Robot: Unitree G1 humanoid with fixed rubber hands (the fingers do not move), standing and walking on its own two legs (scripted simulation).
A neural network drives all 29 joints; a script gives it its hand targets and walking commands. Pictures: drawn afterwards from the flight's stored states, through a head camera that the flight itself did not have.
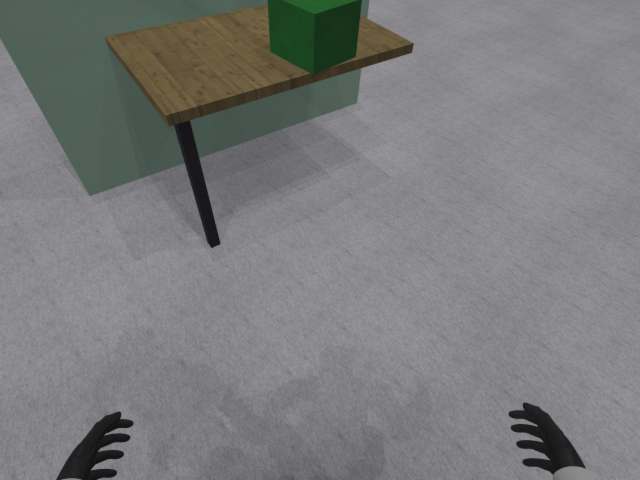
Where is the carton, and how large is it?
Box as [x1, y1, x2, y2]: [268, 0, 361, 74]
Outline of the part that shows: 268,0 271,52 313,74 355,56 361,0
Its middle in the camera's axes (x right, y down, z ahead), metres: -0.02 -0.71 +1.28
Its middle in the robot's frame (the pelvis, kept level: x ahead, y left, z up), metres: +1.43 +0.03 -0.03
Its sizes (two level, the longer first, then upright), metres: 0.218 0.206 0.180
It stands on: a table, 0.63 m high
